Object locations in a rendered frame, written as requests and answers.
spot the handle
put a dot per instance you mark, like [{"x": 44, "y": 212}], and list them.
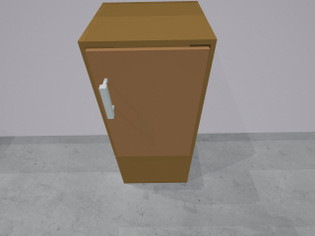
[{"x": 104, "y": 93}]

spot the cupboard door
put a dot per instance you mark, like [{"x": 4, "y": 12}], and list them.
[{"x": 156, "y": 93}]

